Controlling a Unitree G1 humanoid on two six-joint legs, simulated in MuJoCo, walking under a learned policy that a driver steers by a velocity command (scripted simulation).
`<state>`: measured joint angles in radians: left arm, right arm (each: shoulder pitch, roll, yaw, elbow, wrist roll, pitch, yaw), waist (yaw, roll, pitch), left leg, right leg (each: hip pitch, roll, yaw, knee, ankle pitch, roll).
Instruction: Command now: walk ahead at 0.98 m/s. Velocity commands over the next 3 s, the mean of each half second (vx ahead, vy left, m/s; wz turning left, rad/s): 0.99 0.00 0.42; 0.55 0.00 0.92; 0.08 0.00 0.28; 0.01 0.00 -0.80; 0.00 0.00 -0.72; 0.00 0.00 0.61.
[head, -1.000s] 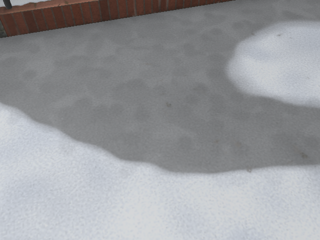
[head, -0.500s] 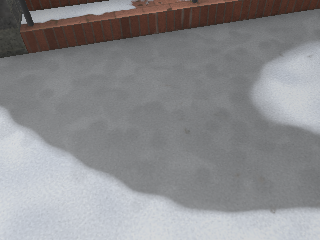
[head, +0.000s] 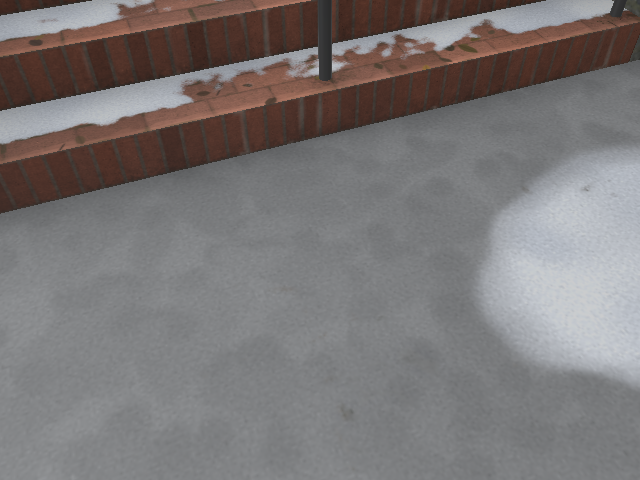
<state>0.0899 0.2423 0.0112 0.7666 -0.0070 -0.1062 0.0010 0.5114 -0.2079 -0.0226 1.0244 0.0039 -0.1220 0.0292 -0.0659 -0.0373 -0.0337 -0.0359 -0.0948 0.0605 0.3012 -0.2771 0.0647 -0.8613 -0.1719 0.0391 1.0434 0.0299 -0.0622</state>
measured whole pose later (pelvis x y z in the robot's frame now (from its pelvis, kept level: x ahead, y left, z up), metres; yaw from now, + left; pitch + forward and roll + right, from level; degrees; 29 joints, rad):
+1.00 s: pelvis +0.76 +0.09 +0.00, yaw +43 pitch +2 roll -2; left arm -0.05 0.29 0.04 0.60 0.02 -0.06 0.03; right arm 0.26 -0.30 -0.09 0.65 0.03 0.01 -0.03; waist -0.05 -0.03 0.08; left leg -0.33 -0.21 -0.19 0.47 -0.14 0.13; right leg -0.70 -0.01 0.22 0.93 -0.23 0.09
